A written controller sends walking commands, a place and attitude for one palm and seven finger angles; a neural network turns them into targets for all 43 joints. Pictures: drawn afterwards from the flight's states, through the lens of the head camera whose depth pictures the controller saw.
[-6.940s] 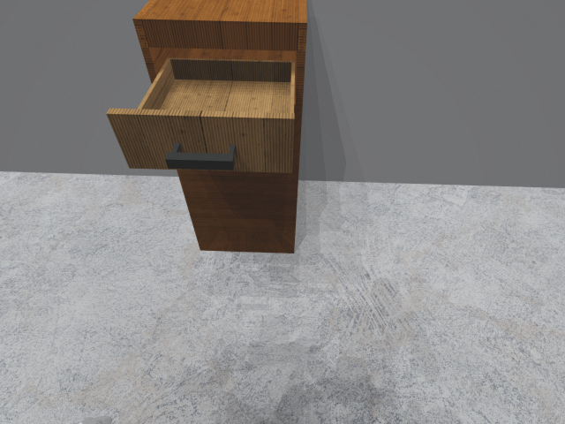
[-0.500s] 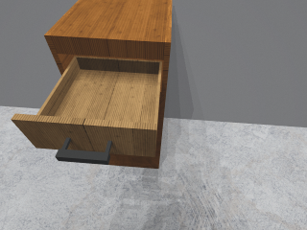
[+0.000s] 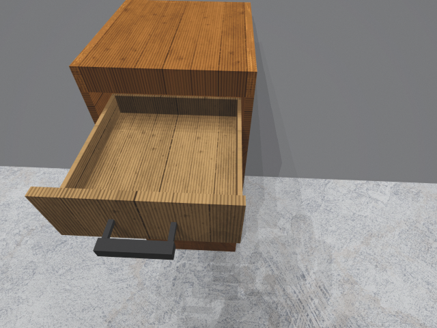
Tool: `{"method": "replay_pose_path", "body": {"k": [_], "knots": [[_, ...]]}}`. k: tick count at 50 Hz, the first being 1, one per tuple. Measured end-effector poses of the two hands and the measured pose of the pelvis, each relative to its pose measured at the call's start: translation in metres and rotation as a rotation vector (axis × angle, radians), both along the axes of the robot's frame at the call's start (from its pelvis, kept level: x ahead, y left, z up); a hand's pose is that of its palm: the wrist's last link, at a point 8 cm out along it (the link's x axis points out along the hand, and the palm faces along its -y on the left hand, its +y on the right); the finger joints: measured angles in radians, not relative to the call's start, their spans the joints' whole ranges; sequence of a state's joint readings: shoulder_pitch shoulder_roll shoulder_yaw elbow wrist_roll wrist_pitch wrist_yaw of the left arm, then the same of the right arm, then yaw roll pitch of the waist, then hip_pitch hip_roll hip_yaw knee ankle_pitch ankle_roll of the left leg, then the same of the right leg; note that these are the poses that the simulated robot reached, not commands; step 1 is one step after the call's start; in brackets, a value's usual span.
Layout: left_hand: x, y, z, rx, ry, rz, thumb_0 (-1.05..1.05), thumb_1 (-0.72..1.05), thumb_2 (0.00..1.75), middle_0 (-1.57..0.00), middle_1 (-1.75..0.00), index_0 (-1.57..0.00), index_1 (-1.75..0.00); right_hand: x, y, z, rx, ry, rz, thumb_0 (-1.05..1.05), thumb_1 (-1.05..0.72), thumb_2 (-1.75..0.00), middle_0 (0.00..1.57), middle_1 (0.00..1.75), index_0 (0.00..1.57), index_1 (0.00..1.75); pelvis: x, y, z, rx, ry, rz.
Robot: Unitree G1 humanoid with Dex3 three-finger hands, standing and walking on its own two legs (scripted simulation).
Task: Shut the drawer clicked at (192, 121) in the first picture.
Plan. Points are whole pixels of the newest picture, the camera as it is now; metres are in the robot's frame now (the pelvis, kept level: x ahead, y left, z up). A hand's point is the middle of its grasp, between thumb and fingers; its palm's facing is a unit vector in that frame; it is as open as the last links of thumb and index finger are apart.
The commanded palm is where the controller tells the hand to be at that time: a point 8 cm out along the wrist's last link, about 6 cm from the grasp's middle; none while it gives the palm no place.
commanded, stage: shuffle to correct the standing spot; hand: left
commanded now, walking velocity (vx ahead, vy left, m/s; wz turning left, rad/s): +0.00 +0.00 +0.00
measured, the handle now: (138, 237) +0.26 +0.16 +0.04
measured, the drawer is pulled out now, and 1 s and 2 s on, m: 0.30 0.30 0.30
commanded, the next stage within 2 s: come to a stop and stand still in 0.32 s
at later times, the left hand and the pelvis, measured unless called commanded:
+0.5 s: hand out of the picture +0.05 +0.16 -0.16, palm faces +0.01 -0.95 -0.30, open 7.4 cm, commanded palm none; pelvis -0.01 -0.05 -0.01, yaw -1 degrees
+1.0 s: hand out of the picture -0.01 +0.16 -0.16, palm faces +0.04 -0.97 -0.25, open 7.4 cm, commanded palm none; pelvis -0.05 -0.04 +0.01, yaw +1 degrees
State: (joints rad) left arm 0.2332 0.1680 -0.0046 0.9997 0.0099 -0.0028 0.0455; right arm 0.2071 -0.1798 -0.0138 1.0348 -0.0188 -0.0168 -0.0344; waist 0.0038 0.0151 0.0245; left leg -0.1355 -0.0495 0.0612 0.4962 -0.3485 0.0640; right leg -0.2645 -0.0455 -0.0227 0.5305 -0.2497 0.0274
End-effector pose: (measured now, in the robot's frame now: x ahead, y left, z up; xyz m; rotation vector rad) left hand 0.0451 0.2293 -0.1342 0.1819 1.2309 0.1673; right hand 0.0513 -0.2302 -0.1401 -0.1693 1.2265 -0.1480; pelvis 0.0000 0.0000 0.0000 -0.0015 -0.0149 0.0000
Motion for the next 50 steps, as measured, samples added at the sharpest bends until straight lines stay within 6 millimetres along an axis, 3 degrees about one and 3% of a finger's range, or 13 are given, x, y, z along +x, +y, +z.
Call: {"method": "replay_pose_path", "body": {"k": [8,14,18,26,30,35,43,46,50], "knots": [[-0.017,0.005,-0.003,-0.001,0.080,0.018,0.01,0.90,0.90,-0.20,-0.30,-0.20,-0.30,-0.003,0.004,-0.002,-0.003,0.046,-0.005,0.00,-0.92,-0.89,0.20,0.30,0.20,0.30,0.004,0.005,0.001,0.001,-0.011,-0.003],[-0.027,0.005,-0.004,0.011,0.132,0.017,0.01,0.90,0.90,-0.20,-0.30,-0.20,-0.30,-0.020,0.001,-0.006,-0.002,0.088,-0.041,0.00,-0.91,-0.89,0.20,0.30,0.20,0.30,0.001,-0.001,-0.001,0.015,-0.016,-0.015],[-0.022,0.000,0.000,0.031,0.135,0.019,0.01,0.90,0.90,-0.20,-0.30,-0.20,-0.30,-0.037,-0.009,-0.009,0.001,0.130,-0.058,0.00,-0.91,-0.89,0.20,0.30,0.20,0.30,-0.003,-0.013,0.000,0.013,-0.012,-0.012],[0.002,-0.029,0.007,0.076,0.025,-0.011,0.01,0.90,0.90,-0.20,-0.30,-0.20,-0.30,-0.053,-0.056,-0.025,0.012,0.169,-0.080,0.01,-0.90,-0.89,0.20,0.30,0.20,0.30,-0.015,-0.050,-0.009,0.017,0.005,-0.007],[0.000,-0.050,0.011,0.068,-0.006,-0.029,0.01,0.90,0.90,-0.20,-0.30,-0.20,-0.30,-0.049,-0.074,-0.022,0.010,0.143,-0.082,0.01,-0.91,-0.89,0.20,0.30,0.20,0.30,-0.026,-0.061,-0.005,0.022,0.000,-0.010],[-0.010,-0.068,0.015,0.032,-0.028,-0.037,0.01,0.90,0.90,-0.21,-0.30,-0.20,-0.30,-0.043,-0.083,-0.011,0.022,0.090,-0.054,0.00,-0.91,-0.89,0.20,0.30,0.19,0.30,-0.038,-0.067,0.002,0.037,-0.008,-0.010],[-0.043,-0.049,0.016,0.024,-0.020,0.015,0.01,0.90,0.90,-0.21,-0.30,-0.20,-0.30,-0.050,-0.072,0.005,0.016,0.053,-0.004,0.00,-0.91,-0.89,0.20,0.30,0.19,0.30,-0.053,-0.058,0.009,0.034,-0.002,0.003],[-0.056,-0.033,0.008,0.024,0.012,0.026,0.01,0.90,0.90,-0.21,-0.30,-0.20,-0.30,-0.067,-0.062,0.005,0.000,0.054,-0.014,0.00,-0.91,-0.89,0.20,0.30,0.19,0.30,-0.055,-0.049,0.004,0.012,0.004,0.008],[-0.066,-0.023,0.009,0.024,0.052,0.028,0.01,0.90,0.90,-0.21,-0.30,-0.20,-0.30,-0.105,-0.044,0.004,0.015,0.137,-0.033,0.00,-0.91,-0.89,0.20,0.30,0.19,0.30,-0.052,-0.042,0.008,0.010,0.003,0.016]]}}
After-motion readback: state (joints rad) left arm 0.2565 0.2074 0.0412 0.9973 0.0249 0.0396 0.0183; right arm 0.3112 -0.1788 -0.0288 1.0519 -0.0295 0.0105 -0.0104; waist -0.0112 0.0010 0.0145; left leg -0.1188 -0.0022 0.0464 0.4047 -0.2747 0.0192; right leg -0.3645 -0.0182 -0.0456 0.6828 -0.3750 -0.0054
